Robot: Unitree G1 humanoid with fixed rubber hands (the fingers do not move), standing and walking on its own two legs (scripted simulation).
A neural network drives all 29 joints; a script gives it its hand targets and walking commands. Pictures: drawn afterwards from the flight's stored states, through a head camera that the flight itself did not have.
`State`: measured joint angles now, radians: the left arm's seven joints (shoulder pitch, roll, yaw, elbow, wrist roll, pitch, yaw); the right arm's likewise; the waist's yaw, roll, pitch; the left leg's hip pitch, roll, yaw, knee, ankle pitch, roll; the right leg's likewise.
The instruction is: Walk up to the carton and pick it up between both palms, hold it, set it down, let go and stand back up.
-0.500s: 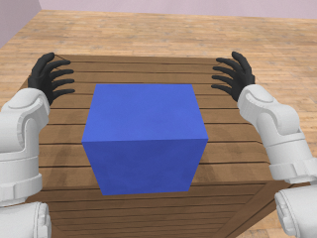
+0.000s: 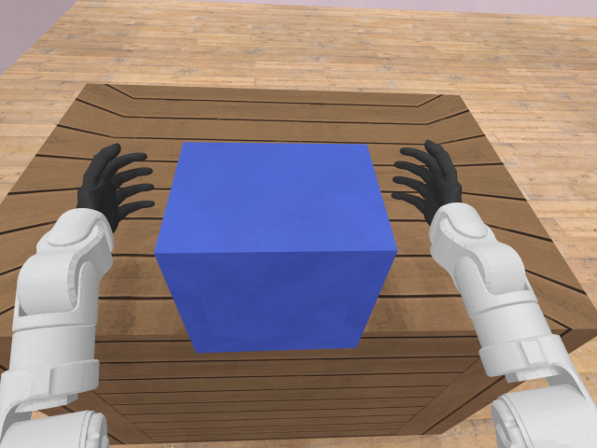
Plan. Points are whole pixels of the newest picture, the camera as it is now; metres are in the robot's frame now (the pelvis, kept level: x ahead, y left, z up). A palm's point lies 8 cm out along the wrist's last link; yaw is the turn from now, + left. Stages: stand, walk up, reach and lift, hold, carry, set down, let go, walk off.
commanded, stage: reach and lift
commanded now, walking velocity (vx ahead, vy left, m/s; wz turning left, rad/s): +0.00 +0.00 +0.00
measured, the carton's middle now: (277, 253) +0.36 +0.05 +0.09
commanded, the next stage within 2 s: none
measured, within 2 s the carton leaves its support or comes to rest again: neither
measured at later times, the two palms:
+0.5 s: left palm (137, 229) +0.37 +0.23 +0.11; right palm (408, 217) +0.39 -0.12 +0.13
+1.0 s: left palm (151, 227) +0.37 +0.21 +0.12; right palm (398, 218) +0.39 -0.11 +0.13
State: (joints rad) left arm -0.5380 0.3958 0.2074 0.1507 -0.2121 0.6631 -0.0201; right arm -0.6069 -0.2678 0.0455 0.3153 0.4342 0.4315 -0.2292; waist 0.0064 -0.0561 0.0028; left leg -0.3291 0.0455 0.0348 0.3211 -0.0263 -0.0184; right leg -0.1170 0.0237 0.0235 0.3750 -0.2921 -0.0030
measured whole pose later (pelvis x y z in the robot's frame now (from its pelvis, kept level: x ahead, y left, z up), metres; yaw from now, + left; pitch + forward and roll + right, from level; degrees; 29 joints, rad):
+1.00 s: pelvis -0.01 +0.01 +0.00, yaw -1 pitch +4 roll -1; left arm -0.56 0.16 0.17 0.20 -0.07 0.50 0.10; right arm -0.65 -0.12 0.07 0.44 0.34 0.26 -0.32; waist 0.01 -0.04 0.03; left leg -0.42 0.05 0.04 0.40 -0.04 0.00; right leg -0.20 0.03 0.03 0.42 -0.29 0.01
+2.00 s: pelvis -0.01 +0.01 +0.00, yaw +0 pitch +1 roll -1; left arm -0.64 0.08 0.29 0.50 0.14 0.30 -0.01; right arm -0.69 0.04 -0.21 0.66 0.01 0.15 -0.15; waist 0.02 -0.06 -0.01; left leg -0.35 0.04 0.04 0.36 -0.03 -0.01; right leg -0.14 0.02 0.02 0.41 -0.30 0.01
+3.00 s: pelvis +0.00 +0.01 +0.00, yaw +1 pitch -4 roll +0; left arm -0.61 0.06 0.22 0.25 0.23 0.50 0.00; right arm -0.66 -0.07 -0.04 0.60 0.21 0.15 -0.18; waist -0.05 -0.10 -0.01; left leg -0.21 0.02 0.02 0.30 -0.03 -0.01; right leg 0.03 0.00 0.00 0.32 -0.29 0.01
